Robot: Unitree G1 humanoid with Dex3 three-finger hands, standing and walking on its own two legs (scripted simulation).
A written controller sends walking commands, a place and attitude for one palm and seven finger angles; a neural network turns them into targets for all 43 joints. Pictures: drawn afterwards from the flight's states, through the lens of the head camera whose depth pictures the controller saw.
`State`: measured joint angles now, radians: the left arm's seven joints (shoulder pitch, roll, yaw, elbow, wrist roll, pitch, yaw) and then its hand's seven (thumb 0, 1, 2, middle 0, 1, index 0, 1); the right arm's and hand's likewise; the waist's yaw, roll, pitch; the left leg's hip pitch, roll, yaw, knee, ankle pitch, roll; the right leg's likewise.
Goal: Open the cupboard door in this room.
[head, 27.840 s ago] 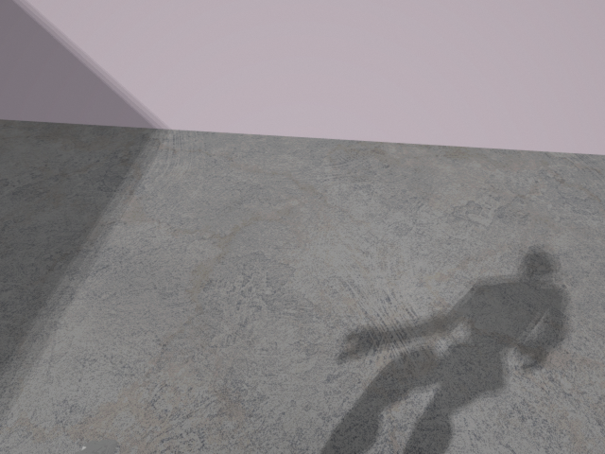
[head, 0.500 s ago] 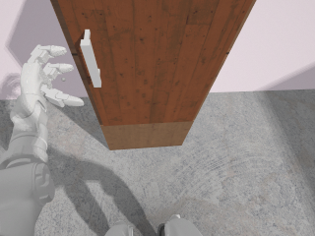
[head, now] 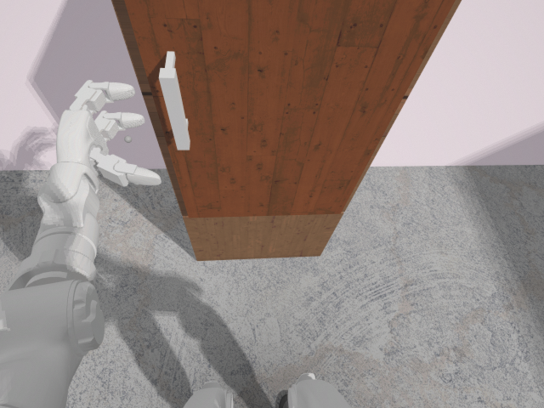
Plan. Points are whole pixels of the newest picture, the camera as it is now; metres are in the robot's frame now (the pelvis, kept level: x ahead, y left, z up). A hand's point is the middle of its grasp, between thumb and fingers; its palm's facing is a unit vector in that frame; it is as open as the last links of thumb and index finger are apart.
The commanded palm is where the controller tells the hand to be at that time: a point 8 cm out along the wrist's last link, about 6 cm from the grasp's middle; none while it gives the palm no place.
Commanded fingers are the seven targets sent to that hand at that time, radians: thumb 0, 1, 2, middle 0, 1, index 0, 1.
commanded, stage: slide the fingers in behind the handle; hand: left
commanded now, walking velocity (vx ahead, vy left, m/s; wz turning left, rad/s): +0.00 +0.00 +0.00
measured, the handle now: (177, 104) +0.55 +0.13 +0.08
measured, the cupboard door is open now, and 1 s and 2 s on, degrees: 0 0 1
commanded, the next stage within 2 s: close the thumb around the handle in 1.60 s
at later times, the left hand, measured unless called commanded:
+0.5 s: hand (157, 131) +0.50 +0.16 +0.08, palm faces +0.01 -1.00 +0.00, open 14.0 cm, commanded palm +0.47 +0.19 +0.08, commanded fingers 0.00 -0.50 0.30 -0.30 -1.20 -0.30 -1.20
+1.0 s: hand (186, 131) +0.50 +0.11 +0.08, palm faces +0.00 -1.00 -0.01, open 14.0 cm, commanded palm +0.47 +0.16 +0.08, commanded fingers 0.00 -0.50 0.30 -0.30 -1.20 -0.30 -1.20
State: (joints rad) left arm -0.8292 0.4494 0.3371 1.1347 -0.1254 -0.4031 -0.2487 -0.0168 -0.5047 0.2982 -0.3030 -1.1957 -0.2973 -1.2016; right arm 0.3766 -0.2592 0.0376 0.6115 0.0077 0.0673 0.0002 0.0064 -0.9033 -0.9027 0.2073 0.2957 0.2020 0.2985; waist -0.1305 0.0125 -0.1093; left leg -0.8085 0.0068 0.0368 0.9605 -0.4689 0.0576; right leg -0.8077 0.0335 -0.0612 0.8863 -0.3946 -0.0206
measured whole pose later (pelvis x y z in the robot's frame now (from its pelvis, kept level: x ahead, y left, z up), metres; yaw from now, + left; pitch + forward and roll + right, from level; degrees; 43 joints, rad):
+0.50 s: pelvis +0.00 +0.00 +0.00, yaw +0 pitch +20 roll -2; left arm -0.89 0.42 0.33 1.16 -0.09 -0.42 -0.15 -0.02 -0.50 0.30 -0.30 -1.20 -0.30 -1.21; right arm 0.42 -0.26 0.03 0.63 -0.01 0.05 0.02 0.01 -0.90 -0.90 0.21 0.30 0.20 0.30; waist -0.16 0.02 -0.11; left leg -0.85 0.01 0.04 0.97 -0.47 0.05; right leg -0.86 0.04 -0.05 0.91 -0.40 -0.02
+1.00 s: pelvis +0.00 -0.01 +0.00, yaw +0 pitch +19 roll -1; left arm -0.87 0.31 0.27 1.13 -0.07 -0.43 -0.07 -0.02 -0.50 0.30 -0.30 -1.20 -0.30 -1.20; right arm 0.38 -0.25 0.02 0.61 -0.02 0.05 0.04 0.01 -0.90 -0.90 0.21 0.30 0.20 0.30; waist -0.15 0.02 -0.12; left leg -0.82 0.01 0.04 0.96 -0.47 0.04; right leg -0.83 0.04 -0.05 0.91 -0.41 -0.04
